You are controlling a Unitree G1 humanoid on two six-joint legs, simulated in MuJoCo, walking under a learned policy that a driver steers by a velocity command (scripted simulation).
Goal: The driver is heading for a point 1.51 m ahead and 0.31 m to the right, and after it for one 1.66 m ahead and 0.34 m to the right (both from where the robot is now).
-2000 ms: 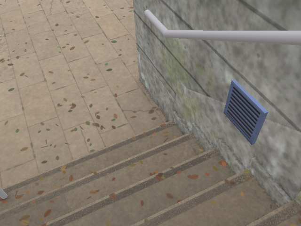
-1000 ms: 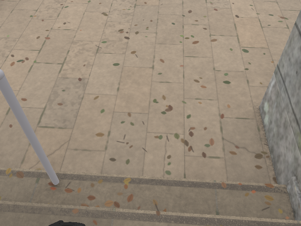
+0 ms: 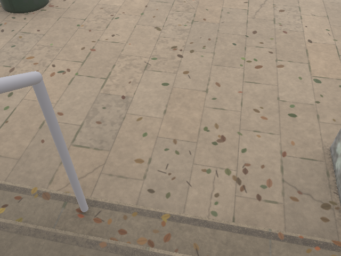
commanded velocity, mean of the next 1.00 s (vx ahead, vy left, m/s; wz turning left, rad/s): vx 0.00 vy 0.00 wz -0.38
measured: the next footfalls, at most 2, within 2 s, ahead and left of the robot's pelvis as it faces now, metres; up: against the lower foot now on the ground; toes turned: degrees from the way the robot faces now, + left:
right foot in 0.82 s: -0.13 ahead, -0.14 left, +0.00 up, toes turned -30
left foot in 1.24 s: -0.05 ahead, +0.10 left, +0.00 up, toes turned -10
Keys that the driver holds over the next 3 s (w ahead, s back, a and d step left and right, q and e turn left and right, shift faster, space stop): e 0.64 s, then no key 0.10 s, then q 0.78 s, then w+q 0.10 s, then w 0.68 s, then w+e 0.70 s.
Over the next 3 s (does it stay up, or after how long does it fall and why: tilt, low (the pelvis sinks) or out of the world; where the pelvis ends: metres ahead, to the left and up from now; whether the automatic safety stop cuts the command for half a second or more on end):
stays up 0.55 -0.15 -0.25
